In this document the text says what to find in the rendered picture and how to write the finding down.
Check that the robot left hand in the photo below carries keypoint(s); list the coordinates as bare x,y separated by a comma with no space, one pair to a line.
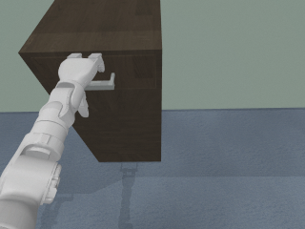
82,71

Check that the drawer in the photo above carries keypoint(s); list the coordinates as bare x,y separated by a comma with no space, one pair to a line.
130,70

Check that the robot left forearm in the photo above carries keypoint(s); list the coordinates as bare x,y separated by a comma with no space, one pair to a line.
47,136

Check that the left robot upper arm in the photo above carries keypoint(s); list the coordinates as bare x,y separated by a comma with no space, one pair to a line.
31,182

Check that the cabinet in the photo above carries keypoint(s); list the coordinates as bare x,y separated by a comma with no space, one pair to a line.
124,124

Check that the handle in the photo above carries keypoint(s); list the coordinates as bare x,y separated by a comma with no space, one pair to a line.
101,85

